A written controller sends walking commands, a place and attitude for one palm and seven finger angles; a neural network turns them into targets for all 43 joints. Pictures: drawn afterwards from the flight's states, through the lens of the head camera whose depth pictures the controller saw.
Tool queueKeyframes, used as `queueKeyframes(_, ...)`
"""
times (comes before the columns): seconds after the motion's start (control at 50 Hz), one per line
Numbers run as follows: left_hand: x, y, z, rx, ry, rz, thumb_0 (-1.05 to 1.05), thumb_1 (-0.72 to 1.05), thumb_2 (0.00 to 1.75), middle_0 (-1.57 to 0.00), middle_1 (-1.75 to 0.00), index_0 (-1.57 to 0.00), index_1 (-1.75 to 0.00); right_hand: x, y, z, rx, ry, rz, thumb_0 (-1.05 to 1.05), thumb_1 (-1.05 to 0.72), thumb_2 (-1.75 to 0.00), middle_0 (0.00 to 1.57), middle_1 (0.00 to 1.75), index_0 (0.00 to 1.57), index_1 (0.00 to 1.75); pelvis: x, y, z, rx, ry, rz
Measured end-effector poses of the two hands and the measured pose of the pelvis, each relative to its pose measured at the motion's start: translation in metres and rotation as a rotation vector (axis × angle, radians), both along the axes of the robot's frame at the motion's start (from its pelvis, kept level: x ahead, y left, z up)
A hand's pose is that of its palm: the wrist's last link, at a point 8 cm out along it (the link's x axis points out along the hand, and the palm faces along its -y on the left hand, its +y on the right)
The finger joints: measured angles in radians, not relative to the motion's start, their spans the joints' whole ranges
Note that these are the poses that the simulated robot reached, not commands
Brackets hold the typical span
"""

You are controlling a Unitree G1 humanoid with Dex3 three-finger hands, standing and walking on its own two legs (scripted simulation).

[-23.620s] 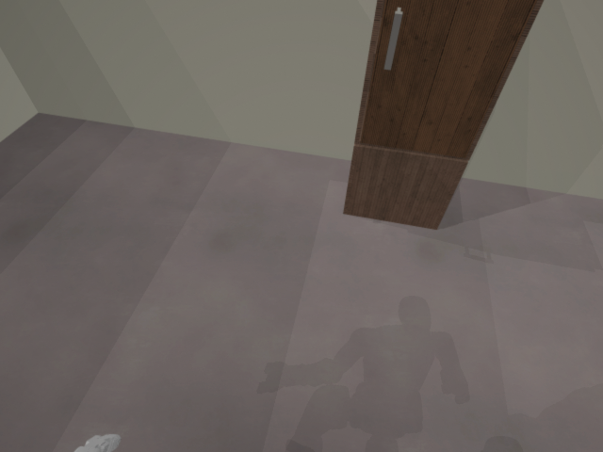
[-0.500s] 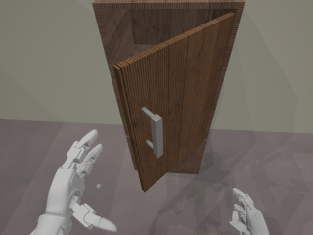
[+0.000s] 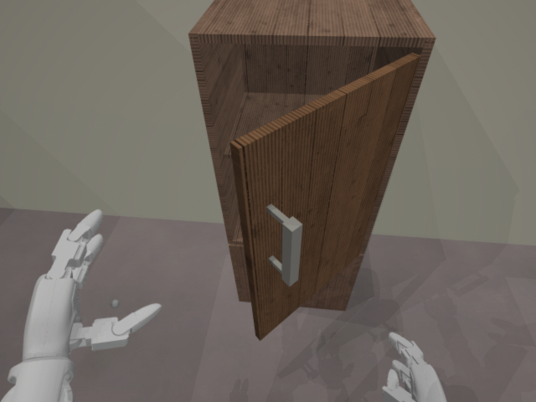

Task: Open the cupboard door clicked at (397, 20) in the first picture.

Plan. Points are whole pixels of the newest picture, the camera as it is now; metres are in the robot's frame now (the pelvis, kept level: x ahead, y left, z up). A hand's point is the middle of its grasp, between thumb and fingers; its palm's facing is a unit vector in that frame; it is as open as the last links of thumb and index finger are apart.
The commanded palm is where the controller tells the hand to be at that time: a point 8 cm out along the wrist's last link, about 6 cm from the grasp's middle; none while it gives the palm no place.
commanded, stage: draw the hand back to the body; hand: left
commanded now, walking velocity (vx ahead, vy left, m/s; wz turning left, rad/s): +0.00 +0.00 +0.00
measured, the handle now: (282, 246) +0.35 +0.02 +0.04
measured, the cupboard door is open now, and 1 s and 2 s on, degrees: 47 47 47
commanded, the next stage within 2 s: step back with the hand held close in 0.68 s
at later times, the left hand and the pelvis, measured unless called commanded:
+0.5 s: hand (65, 277) +0.20 +0.26 +0.16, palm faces +0.46 -0.79 -0.40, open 7.7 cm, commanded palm +0.15 +0.29 +0.17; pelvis +0.01 -0.01 +0.01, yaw -1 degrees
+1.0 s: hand (72, 283) +0.20 +0.25 +0.16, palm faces +0.38 -0.79 -0.49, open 7.4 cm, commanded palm +0.14 +0.29 +0.18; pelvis -0.01 -0.01 +0.01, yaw -1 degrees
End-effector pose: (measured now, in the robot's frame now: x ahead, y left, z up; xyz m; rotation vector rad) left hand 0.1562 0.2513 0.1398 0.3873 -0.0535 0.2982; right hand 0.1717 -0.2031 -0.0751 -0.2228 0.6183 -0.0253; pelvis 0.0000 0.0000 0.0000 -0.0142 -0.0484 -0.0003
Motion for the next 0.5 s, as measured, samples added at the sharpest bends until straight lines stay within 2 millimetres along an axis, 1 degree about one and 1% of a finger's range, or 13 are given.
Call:
queueKeyframes(0.1, 0.002, 0.014, 0.016, 0.046, -0.038, 0.031, 0.0, 0.25, 0.62, -0.18, -0.3, -0.18, -0.3, 0.005, 0.0, 0.002, -0.001, 0.007, -0.002, 0.01, -0.9, -0.89, 0.2, 0.3, 0.21, 0.3, 0.004, 0.003, 0.003, 0.001, -0.009, -0.006)
queueKeyframes(0.22, 0.004, 0.033, 0.028, 0.082, -0.069, 0.088, 0.0, 0.46, 0.71, -0.19, -0.3, -0.19, -0.3, 0.011, -0.004, 0.005, -0.01, 0.017, -0.011, 0.01, -0.9, -0.89, 0.2, 0.3, 0.21, 0.3, 0.007, 0.002, 0.006, 0.0, -0.016, -0.011)
queueKeyframes(0.34, 0.002, 0.046, 0.042, 0.119, -0.105, 0.142, 0.01, 0.66, 0.8, -0.2, -0.3, -0.2, -0.3, 0.015, -0.011, 0.006, -0.018, 0.025, -0.019, 0.01, -0.9, -0.89, 0.2, 0.3, 0.21, 0.3, 0.009, -0.001, 0.007, 0.0, -0.019, -0.012)
queueKeyframes(0.4, 0.001, 0.048, 0.044, 0.118, -0.114, 0.16, 0.01, 0.75, 0.83, -0.2, -0.3, -0.2, -0.3, 0.015, -0.014, 0.006, -0.018, 0.031, -0.02, 0.01, -0.9, -0.89, 0.2, 0.3, 0.21, 0.3, 0.008, -0.002, 0.007, 0.0, -0.02, -0.01)
queueKeyframes(0.5, 0.001, 0.041, 0.037, 0.091, -0.094, 0.153, 0.01, 0.84, 0.87, -0.2, -0.3, -0.2, -0.3, 0.013, -0.019, 0.005, -0.022, 0.039, -0.024, 0.01, -0.9, -0.89, 0.2, 0.3, 0.21, 0.3, 0.007, -0.005, 0.008, 0.001, -0.021, -0.01)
